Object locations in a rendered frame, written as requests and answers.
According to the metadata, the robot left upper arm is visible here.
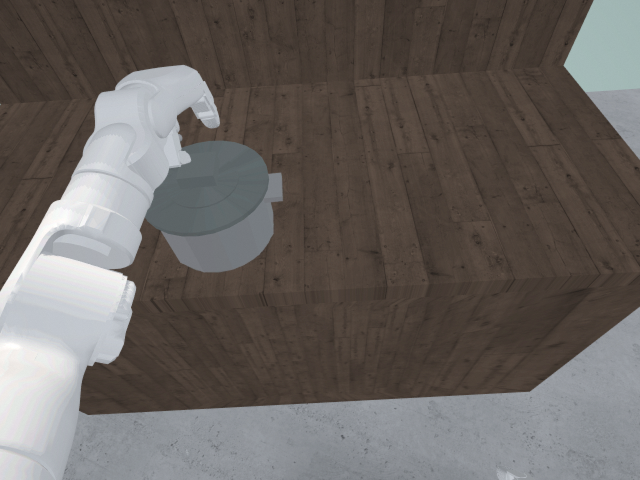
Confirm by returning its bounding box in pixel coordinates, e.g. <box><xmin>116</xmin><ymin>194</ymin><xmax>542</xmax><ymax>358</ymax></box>
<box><xmin>0</xmin><ymin>251</ymin><xmax>136</xmax><ymax>480</ymax></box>

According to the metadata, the table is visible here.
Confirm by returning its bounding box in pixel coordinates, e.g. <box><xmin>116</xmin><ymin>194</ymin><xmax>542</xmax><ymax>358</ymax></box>
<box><xmin>0</xmin><ymin>0</ymin><xmax>640</xmax><ymax>415</ymax></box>

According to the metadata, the robot left hand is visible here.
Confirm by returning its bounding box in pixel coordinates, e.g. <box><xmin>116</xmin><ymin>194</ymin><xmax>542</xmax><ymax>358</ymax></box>
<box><xmin>115</xmin><ymin>65</ymin><xmax>220</xmax><ymax>168</ymax></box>

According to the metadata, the pot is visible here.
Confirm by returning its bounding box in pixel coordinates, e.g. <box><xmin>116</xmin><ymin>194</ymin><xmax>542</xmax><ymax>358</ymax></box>
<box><xmin>160</xmin><ymin>173</ymin><xmax>283</xmax><ymax>272</ymax></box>

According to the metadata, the lid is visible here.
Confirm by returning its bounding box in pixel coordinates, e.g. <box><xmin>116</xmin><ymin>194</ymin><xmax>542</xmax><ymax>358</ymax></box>
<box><xmin>145</xmin><ymin>141</ymin><xmax>269</xmax><ymax>236</ymax></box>

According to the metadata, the knob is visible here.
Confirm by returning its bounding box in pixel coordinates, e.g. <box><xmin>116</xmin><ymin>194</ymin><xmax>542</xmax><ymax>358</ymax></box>
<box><xmin>176</xmin><ymin>151</ymin><xmax>220</xmax><ymax>189</ymax></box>

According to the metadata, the robot left forearm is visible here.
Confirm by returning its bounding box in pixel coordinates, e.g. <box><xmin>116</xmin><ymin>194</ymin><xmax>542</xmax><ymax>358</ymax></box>
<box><xmin>0</xmin><ymin>78</ymin><xmax>177</xmax><ymax>333</ymax></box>

